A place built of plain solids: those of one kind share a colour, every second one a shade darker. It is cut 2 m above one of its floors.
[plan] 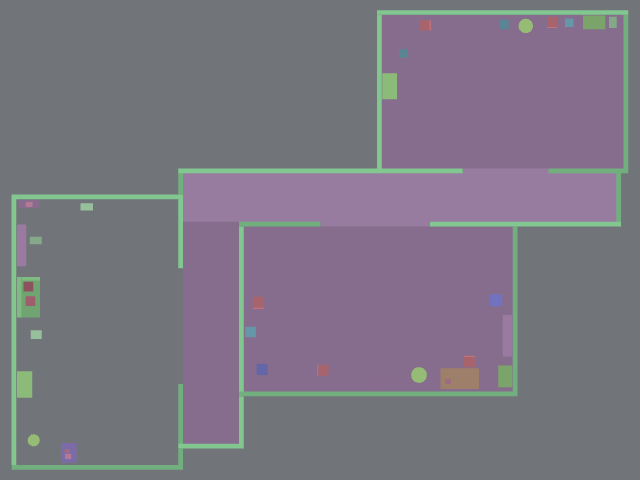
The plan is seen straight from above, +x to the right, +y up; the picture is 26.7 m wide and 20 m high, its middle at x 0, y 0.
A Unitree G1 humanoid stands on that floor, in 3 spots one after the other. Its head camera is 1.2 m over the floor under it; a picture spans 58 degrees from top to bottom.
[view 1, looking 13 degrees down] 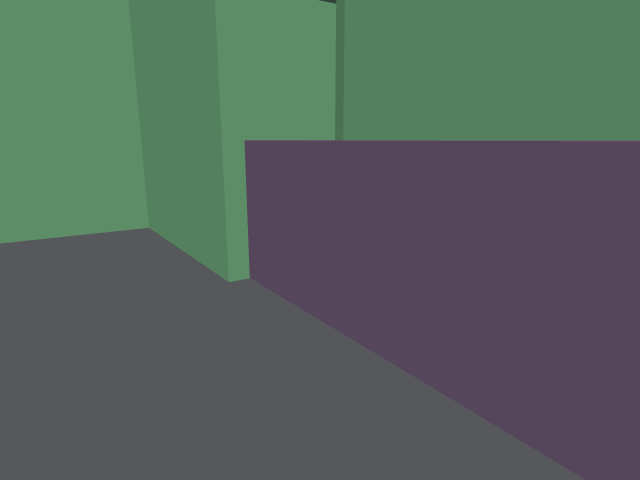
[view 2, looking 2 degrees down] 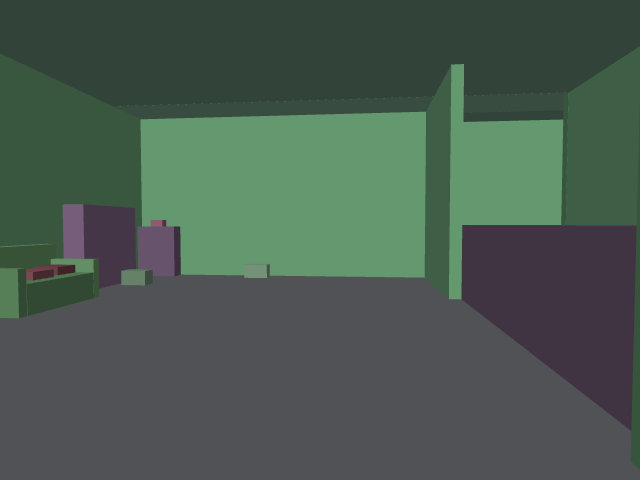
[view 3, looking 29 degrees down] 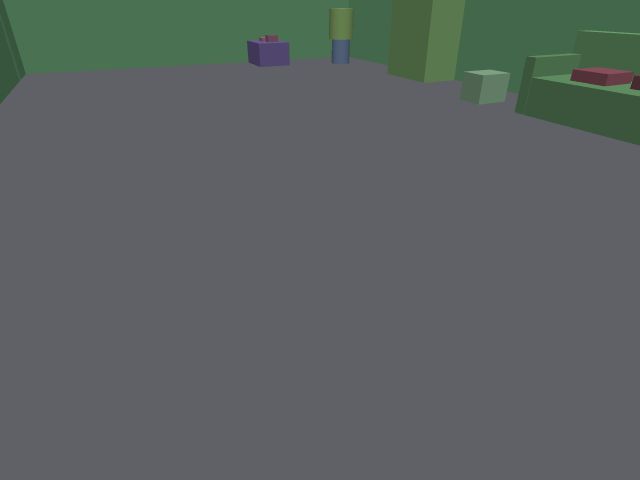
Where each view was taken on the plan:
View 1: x -7.25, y -4.58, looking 56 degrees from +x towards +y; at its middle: floor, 2.83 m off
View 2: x -7.25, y -8.32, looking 96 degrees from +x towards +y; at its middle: wall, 10.08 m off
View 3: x -7.25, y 0.64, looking -115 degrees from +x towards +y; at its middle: ground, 2.48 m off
